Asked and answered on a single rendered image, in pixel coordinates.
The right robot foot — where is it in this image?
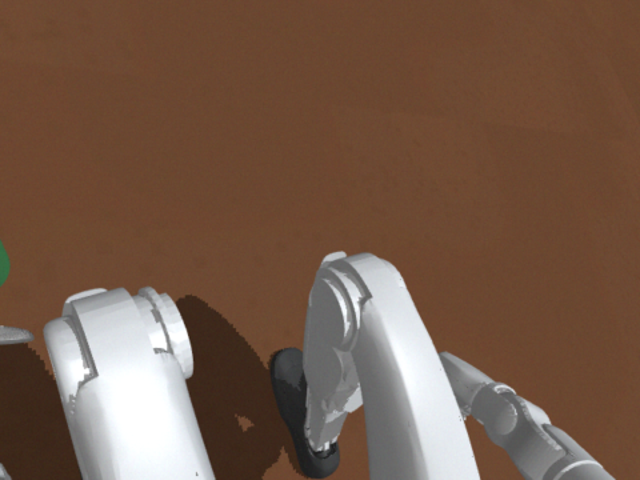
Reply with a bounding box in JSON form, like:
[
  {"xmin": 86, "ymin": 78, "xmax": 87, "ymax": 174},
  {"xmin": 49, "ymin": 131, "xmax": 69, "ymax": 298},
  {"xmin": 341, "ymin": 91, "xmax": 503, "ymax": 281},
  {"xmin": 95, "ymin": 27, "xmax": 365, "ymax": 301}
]
[{"xmin": 270, "ymin": 347, "xmax": 340, "ymax": 479}]

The right robot hand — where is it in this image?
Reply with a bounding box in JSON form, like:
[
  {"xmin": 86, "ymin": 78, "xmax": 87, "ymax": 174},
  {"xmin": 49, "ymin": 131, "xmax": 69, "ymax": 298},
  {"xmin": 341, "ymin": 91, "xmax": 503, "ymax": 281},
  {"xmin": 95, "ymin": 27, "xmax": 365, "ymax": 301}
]
[{"xmin": 438, "ymin": 351, "xmax": 495, "ymax": 421}]

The left robot hand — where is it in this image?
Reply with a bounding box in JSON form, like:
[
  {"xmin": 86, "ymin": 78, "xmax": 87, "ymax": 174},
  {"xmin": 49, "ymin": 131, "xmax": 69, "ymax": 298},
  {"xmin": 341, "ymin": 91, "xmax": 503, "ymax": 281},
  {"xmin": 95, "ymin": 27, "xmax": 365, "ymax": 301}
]
[{"xmin": 0, "ymin": 326, "xmax": 34, "ymax": 345}]

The right robot arm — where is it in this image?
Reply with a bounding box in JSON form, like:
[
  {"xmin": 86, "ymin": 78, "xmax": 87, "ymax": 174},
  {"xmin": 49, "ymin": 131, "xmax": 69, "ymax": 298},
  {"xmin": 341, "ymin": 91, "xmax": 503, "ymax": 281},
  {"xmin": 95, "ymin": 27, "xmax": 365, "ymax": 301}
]
[{"xmin": 471, "ymin": 382, "xmax": 615, "ymax": 480}]

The bottle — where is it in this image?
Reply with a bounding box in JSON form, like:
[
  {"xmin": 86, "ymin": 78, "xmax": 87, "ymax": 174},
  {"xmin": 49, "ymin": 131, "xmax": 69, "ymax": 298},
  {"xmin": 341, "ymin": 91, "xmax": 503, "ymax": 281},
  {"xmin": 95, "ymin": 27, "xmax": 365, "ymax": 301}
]
[{"xmin": 0, "ymin": 240, "xmax": 10, "ymax": 287}]

